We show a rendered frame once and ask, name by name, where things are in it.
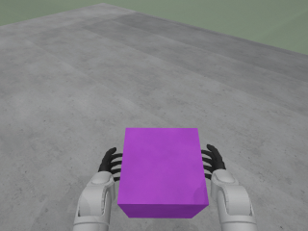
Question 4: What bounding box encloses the right robot hand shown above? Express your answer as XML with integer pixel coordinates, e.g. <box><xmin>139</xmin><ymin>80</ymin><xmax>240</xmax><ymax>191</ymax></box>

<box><xmin>201</xmin><ymin>144</ymin><xmax>226</xmax><ymax>180</ymax></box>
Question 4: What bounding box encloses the left robot hand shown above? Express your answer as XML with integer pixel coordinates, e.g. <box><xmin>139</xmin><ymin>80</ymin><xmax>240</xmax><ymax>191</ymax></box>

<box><xmin>98</xmin><ymin>147</ymin><xmax>123</xmax><ymax>182</ymax></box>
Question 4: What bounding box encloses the carton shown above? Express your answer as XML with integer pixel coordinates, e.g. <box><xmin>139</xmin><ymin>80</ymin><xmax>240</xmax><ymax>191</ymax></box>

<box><xmin>117</xmin><ymin>127</ymin><xmax>209</xmax><ymax>218</ymax></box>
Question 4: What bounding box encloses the robot right forearm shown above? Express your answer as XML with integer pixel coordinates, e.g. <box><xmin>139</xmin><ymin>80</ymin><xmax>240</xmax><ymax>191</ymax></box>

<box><xmin>210</xmin><ymin>168</ymin><xmax>259</xmax><ymax>231</ymax></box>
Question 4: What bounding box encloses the robot left forearm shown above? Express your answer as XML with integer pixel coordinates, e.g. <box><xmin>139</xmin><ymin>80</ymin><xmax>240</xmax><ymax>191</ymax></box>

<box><xmin>72</xmin><ymin>171</ymin><xmax>116</xmax><ymax>231</ymax></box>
